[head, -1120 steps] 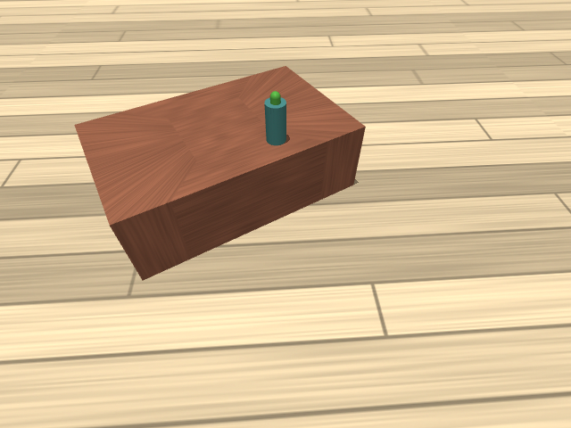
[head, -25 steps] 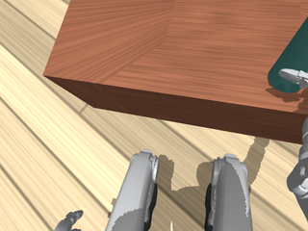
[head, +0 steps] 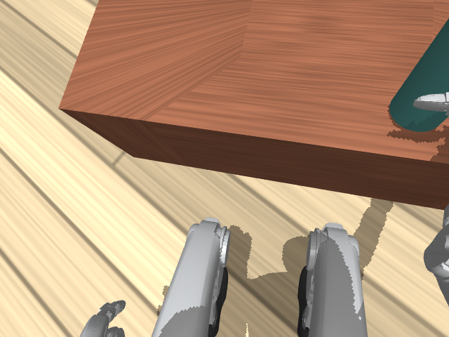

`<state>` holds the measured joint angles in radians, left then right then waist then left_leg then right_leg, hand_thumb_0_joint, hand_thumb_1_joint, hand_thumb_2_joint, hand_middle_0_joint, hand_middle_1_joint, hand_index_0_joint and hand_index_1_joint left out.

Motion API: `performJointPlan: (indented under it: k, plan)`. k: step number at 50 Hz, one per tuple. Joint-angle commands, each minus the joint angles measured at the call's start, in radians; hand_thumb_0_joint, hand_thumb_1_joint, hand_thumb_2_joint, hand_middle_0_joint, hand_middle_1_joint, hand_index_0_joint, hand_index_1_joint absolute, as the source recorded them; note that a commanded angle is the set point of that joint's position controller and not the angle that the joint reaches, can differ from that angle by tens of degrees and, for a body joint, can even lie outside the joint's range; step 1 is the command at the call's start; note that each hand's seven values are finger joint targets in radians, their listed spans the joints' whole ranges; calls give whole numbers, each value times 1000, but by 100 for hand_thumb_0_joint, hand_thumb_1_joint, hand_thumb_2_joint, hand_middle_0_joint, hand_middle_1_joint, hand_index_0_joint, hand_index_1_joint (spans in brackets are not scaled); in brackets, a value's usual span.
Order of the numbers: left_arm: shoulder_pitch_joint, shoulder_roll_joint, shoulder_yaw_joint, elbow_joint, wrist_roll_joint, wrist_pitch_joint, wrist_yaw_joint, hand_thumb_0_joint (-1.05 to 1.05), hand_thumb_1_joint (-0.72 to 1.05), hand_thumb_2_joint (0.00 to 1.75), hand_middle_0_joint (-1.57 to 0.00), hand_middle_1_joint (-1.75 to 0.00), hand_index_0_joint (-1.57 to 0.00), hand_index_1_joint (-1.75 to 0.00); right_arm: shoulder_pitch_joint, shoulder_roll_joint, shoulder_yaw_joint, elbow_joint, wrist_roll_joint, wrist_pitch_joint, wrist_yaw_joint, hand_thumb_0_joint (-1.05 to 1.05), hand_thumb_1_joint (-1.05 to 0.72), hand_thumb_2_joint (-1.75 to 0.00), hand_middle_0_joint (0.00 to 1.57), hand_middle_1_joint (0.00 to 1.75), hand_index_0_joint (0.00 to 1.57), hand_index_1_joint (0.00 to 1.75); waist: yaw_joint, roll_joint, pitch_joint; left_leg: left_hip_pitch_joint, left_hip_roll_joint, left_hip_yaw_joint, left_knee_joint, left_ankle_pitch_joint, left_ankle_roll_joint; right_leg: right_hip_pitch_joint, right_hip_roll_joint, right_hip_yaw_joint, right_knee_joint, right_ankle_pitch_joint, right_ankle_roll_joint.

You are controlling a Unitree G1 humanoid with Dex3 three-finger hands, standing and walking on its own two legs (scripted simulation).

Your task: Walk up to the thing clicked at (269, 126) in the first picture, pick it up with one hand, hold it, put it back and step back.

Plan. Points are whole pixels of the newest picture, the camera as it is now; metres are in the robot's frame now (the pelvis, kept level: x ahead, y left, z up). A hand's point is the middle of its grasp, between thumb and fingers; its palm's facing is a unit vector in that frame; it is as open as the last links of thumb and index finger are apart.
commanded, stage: withdraw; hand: right
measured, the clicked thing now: out of the picture +0.53 -0.29 +0.02
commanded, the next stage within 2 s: rise in 0.28 s
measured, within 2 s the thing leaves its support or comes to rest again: rests again in 0.22 s
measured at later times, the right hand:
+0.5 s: hand out of the picture +0.48 -0.42 +0.11, palm faces +0.46 +0.87 -0.19, open 17.4 cm
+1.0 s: hand out of the picture +0.39 -0.41 +0.20, palm faces +0.48 +0.79 -0.38, open 16.6 cm
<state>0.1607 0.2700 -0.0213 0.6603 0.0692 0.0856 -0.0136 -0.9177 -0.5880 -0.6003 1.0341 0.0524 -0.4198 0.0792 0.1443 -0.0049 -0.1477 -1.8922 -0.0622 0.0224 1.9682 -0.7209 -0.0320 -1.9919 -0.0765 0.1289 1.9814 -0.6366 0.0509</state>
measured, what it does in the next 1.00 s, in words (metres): rises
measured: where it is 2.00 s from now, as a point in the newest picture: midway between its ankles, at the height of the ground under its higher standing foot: (258, 315)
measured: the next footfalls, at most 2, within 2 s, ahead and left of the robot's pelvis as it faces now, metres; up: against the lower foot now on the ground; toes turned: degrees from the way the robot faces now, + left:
none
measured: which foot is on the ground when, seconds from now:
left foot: down 0.00-1.00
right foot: down 0.00-1.00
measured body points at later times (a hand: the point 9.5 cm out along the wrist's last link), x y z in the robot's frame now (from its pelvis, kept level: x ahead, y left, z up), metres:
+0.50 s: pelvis +0.01 -0.01 +0.08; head +0.21 -0.07 +0.47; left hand +0.10 +0.27 -0.03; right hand +0.45 -0.47 +0.12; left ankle +0.07 +0.13 -0.42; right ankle +0.08 -0.15 -0.42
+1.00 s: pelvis +0.04 -0.04 +0.23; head +0.15 -0.08 +0.67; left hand +0.13 +0.23 +0.13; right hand +0.36 -0.45 +0.22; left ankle +0.07 +0.13 -0.42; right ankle +0.08 -0.15 -0.42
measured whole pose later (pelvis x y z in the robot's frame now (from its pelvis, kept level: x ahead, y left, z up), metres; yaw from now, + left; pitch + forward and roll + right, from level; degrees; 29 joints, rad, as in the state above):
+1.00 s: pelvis +0.04 -0.04 +0.23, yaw -4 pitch +20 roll +6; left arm 0.32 0.27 -0.02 0.59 -0.02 0.12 0.03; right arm -0.37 -0.55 -0.43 0.84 -0.01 -0.08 -0.11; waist 0.10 -0.02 -0.11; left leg -0.89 -0.02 0.01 1.02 -0.47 -0.05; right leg -1.02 -0.07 0.05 1.12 -0.45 0.00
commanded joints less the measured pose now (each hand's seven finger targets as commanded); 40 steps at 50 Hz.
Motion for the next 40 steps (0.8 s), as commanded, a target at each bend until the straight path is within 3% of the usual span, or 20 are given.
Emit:
performJointPlan:
  k: [1,2,4,7,12,16,17,20,21,22,23,24,26,27,29,31,34,35,38,40]
  plan:
    - [187,226,75,-34,2,1,19,0,91,90,-20,-30,-20,-31,-402,-418,-53,-261,-2,-74,-4,0,49,-5,8,6,8,6,-16,-219,-708,323,-4,41,-251,258,61,548,9,-72,-189,179,-77]
    - [185,228,77,-44,1,2,21,0,91,90,-20,-30,-20,-31,-396,-420,-52,-255,1,-67,-1,0,53,-4,6,6,7,6,-17,-205,-732,358,-5,38,-266,266,56,547,8,-73,-190,180,-80]
    - [186,234,74,-48,-6,7,26,0,90,90,-20,-30,-20,-31,-416,-516,-116,-310,9,-59,1,0,56,-4,6,6,6,6,-40,-214,-762,401,-5,33,-281,253,55,554,7,-77,-211,169,-77]
    - [189,238,71,-60,-16,15,33,0,90,91,-20,-30,-19,-30,-386,-573,-144,-320,9,-30,20,0,60,-4,4,5,5,5,-56,-255,-838,461,-8,35,-303,301,54,661,1,-72,-248,240,-70]
    - [184,230,51,-62,-36,15,45,0,89,90,-20,-30,-19,-30,-328,-652,-171,-282,9,11,88,0,61,-5,4,6,5,6,-40,-250,-758,483,-9,36,-371,288,52,681,3,-68,-309,227,-72]
    - [186,231,43,-43,-54,-3,46,0,89,90,-20,-31,-20,-31,-194,-544,-133,-121,47,46,164,0,59,-5,4,6,5,6,2,-179,-566,436,-8,50,-413,295,52,673,0,-48,-350,235,-81]
    - [172,235,40,-53,-57,-10,45,0,89,89,-21,-31,-21,-31,-179,-550,-130,-121,52,49,180,0,57,-5,4,5,5,5,-11,-197,-564,426,-8,49,-417,283,55,678,-1,-46,-361,225,-82]
    - [167,237,41,-63,-67,-29,38,0,88,87,-20,-28,-20,-28,-135,-454,-70,-57,71,71,231,0,46,-8,5,6,6,6,20,-166,-490,409,-6,57,-451,264,55,692,-5,-32,-394,202,-86]
    - [182,231,41,-64,-65,-4,29,0,88,89,-21,-29,-21,-30,-72,-640,-85,62,-84,147,171,0,39,-9,5,6,6,6,-51,-187,-491,443,-11,41,-504,259,59,761,2,-56,-452,215,-79]
    - [206,250,64,-71,-67,8,23,0,87,89,-21,-30,-20,-30,-171,-594,-65,-86,-67,163,117,0,43,-9,5,6,6,6,-17,-226,-512,451,-8,44,-512,280,58,802,-6,-41,-470,232,-77]
    - [219,253,72,-76,-72,13,19,0,88,90,-21,-30,-20,-31,-236,-584,-36,-176,-73,170,93,0,45,-8,5,6,6,6,-22,-242,-574,474,-6,43,-529,303,56,890,-9,-37,-487,267,-76]
    - [218,256,63,-95,-73,18,13,0,87,90,-21,-30,-20,-30,-257,-635,-57,-208,-89,181,76,0,44,-8,5,6,6,6,-39,-280,-647,508,-2,44,-547,322,55,975,-5,-31,-514,310,-66]
    - [220,255,62,-112,-78,32,5,0,87,91,-21,-30,-20,-31,-304,-797,-109,-365,-125,198,30,0,42,-9,5,6,6,6,-80,-372,-837,633,3,40,-581,414,52,1163,-5,-31,-550,452,-53]
    - [231,258,64,-116,-82,38,2,0,88,91,-20,-31,-20,-31,-247,-813,-118,-339,-138,206,5,0,44,-8,5,6,6,6,-94,-381,-836,655,5,40,-593,422,50,1211,-5,-25,-572,482,-49]
    - [233,230,59,-99,-81,45,5,0,90,90,-20,-29,-20,-30,-219,-727,-53,-316,-144,221,-36,0,52,-3,5,5,5,5,-56,-332,-774,700,2,35,-663,442,42,1226,-3,-42,-594,486,-58]
    - [231,217,51,-75,-77,53,15,0,90,90,-20,-29,-20,-30,-156,-707,-54,-217,-150,237,-87,0,53,-7,6,6,6,6,-57,-290,-640,737,2,36,-720,439,42,1188,1,-48,-653,450,-59]
    - [227,218,47,-85,-73,56,27,0,90,90,-20,-29,-20,-29,-116,-671,-41,-149,-163,248,-141,0,42,-13,7,8,7,8,-61,-293,-528,788,2,33,-808,406,47,1217,11,-60,-758,366,-58]
    - [220,212,45,-87,-72,56,32,0,90,90,-20,-29,-20,-30,-89,-634,-17,-120,-161,251,-149,0,40,-15,7,8,7,8,-55,-287,-477,808,2,35,-835,409,47,1223,9,-61,-785,360,-58]
    - [225,202,46,-89,-79,49,37,0,90,90,-20,-29,-20,-29,53,-441,62,28,-138,282,-160,0,44,-12,7,7,7,7,-25,-197,-308,831,-4,52,-903,419,48,1213,5,-57,-855,370,-56]
    - [240,220,70,-95,-82,49,44,0,90,90,-20,-29,-20,-29,42,-430,77,-66,-128,288,-168,0,39,-15,7,8,7,8,-32,-217,-318,882,-4,50,-942,430,54,1273,3,-53,-908,394,-52]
